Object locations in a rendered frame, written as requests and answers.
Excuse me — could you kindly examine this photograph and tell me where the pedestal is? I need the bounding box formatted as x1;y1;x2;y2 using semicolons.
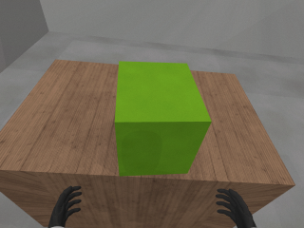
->
0;59;295;228

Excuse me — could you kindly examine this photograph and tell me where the robot right hand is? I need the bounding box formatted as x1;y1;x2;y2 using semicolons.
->
216;188;257;228

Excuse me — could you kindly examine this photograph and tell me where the carton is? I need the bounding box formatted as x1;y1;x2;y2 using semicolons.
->
114;61;212;177

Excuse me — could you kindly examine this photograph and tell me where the robot left hand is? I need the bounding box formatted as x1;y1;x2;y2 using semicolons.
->
48;185;82;228

